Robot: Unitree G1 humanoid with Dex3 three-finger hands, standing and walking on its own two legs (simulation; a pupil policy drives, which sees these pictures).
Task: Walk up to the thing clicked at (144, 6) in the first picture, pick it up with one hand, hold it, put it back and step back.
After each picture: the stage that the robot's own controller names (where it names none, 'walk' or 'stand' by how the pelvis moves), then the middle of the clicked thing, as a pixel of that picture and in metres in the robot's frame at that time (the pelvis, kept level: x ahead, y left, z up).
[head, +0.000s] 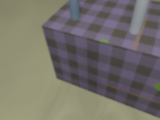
stand; (139, 13) +0.84 -0.30 -0.01
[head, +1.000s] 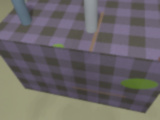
walk; (90, 10) +0.78 +0.01 +0.02
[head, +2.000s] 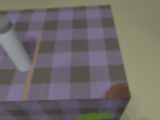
stand; (14, 47) +0.51 +0.32 +0.03
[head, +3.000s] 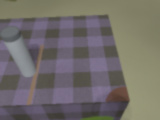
stand; (20, 54) +0.51 +0.31 -0.01
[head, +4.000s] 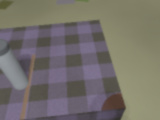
stand; (11, 67) +0.47 +0.32 -0.01
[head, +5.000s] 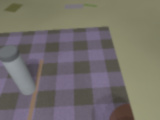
stand; (19, 72) +0.45 +0.30 -0.02
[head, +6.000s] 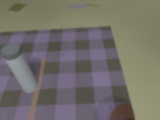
stand; (21, 70) +0.46 +0.29 -0.02
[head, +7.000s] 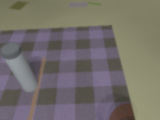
stand; (21, 69) +0.46 +0.29 -0.02
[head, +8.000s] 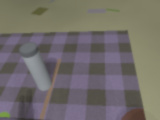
rise first; (37, 68) +0.47 +0.27 -0.01
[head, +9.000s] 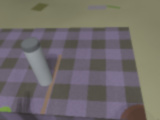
go down; (38, 64) +0.49 +0.27 -0.01
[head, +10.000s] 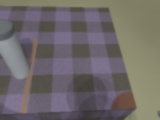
go down; (12, 53) +0.48 +0.25 +0.02
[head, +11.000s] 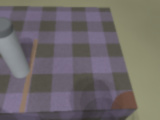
approach; (12, 52) +0.48 +0.25 +0.03
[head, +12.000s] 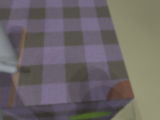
close in; out of the picture +0.49 +0.27 +0.06
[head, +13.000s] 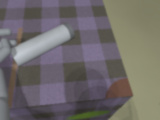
lift; (43, 43) +0.54 +0.12 -0.02
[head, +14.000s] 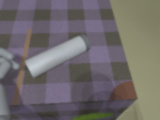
lift; (59, 54) +0.49 +0.09 -0.02
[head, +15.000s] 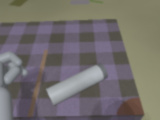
lift; (77, 83) +0.41 +0.05 -0.05
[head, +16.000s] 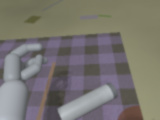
close; (88, 102) +0.36 +0.03 -0.08
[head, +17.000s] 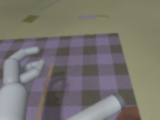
hold; (94, 114) +0.31 +0.01 -0.09
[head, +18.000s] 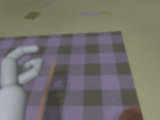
stand; out of the picture +0.22 +0.03 -0.64
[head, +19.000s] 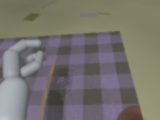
stand; out of the picture +0.20 +0.17 -0.73
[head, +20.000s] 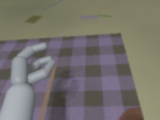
crouch; out of the picture +0.20 +0.17 -0.73
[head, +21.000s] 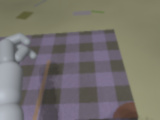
crouch; out of the picture +0.21 +0.17 -0.74
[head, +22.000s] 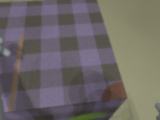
lower; out of the picture +0.21 +0.17 -0.70
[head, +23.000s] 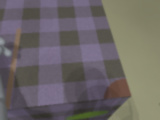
lower; out of the picture +0.21 +0.17 -0.67
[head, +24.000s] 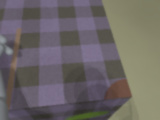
lower; out of the picture +0.20 +0.17 -0.67
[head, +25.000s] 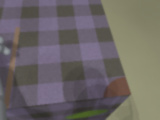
lower; out of the picture +0.21 +0.17 -0.67
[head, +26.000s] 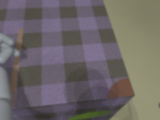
loosen; out of the picture +0.21 +0.16 -0.66
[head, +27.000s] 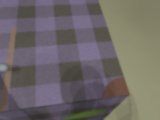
withdraw; out of the picture +0.20 +0.17 -0.66
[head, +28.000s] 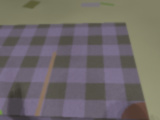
sink last; out of the picture +0.19 +0.16 -0.70
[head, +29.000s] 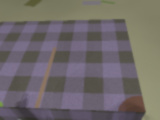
stand; out of the picture +0.22 +0.17 -0.70
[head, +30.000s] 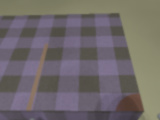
stand; out of the picture +0.20 +0.17 -0.68
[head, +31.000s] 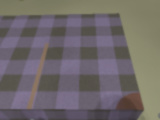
stand; out of the picture +0.21 +0.17 -0.68
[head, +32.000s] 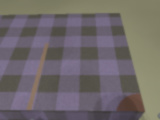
stand; out of the picture +0.20 +0.17 -0.68
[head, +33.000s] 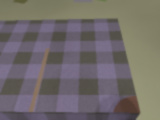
stand; out of the picture +0.20 +0.17 -0.71
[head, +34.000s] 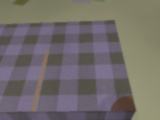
walk; out of the picture +0.22 +0.17 -0.74
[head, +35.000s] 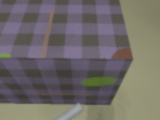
walk; (67, 116) +0.42 +0.14 -0.72
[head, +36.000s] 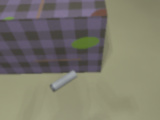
walk; (63, 80) +0.75 +0.23 -0.72
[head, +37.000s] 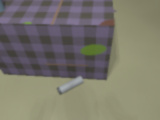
stand; (70, 85) +0.83 +0.18 -0.74
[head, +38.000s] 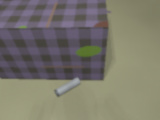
stand; (67, 86) +0.83 +0.20 -0.75
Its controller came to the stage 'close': yes
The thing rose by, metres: 0.00
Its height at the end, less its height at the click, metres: -0.73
